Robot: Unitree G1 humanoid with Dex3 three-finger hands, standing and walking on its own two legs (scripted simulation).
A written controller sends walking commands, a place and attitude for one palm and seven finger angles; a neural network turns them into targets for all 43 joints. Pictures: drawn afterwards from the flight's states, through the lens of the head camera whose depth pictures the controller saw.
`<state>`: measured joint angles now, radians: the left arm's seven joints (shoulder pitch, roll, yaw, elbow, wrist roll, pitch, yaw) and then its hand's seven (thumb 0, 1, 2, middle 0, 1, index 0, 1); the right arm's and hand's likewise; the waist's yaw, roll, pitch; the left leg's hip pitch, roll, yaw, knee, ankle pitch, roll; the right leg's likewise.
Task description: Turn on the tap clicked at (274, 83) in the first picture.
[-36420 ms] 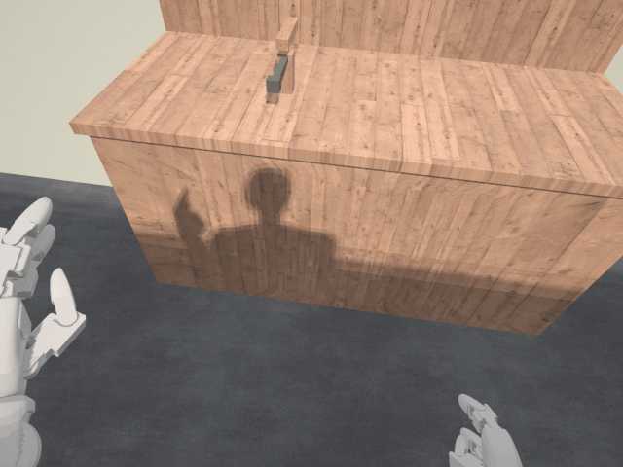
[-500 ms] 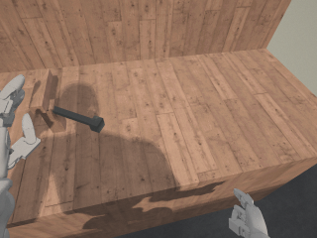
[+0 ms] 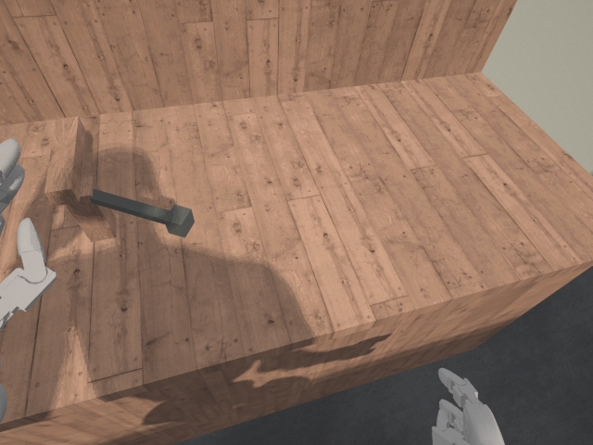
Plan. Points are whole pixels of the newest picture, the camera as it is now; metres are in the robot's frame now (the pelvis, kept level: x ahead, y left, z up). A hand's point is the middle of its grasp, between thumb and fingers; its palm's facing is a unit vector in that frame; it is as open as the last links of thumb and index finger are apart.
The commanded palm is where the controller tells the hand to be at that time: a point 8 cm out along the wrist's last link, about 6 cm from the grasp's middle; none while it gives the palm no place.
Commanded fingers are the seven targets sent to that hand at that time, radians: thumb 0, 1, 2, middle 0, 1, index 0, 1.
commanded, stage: shuffle to correct the standing spot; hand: left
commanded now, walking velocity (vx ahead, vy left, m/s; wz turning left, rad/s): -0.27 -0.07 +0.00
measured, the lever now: (179, 221) +0.36 +0.20 +0.08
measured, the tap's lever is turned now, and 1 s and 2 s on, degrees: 57 57 57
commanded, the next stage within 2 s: come to a stop and stand still in 0.60 s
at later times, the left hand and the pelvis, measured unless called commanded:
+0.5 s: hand (97, 338) +0.17 +0.19 +0.18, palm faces +0.36 -0.83 -0.43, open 7.4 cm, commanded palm +0.10 +0.24 +0.18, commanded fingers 0.00 0.90 0.90 -0.20 -0.30 -0.20 -0.30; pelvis -0.06 -0.05 -0.01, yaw +1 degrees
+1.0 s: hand out of the picture +0.07 +0.19 +0.15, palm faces +0.37 -0.83 -0.42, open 7.4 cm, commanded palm +0.00 +0.23 +0.18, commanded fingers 0.00 0.90 0.90 -0.20 -0.30 -0.20 -0.30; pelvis -0.16 -0.05 -0.02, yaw +1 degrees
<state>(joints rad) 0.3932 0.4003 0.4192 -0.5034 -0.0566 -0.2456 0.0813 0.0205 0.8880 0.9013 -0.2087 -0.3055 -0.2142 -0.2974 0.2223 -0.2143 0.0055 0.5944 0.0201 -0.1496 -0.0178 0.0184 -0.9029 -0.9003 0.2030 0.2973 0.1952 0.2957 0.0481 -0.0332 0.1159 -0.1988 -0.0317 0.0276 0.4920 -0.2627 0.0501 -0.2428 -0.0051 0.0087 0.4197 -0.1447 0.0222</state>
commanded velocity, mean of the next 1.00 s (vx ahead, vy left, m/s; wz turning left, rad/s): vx -0.20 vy -0.03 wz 0.00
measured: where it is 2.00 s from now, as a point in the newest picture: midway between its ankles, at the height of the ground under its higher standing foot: outside the picture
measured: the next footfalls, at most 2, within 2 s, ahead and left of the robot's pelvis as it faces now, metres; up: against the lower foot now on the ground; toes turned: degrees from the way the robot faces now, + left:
left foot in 0.66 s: -0.15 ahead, +0.06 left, +0.00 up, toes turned +2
right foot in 0.86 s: -0.04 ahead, -0.15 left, +0.00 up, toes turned -2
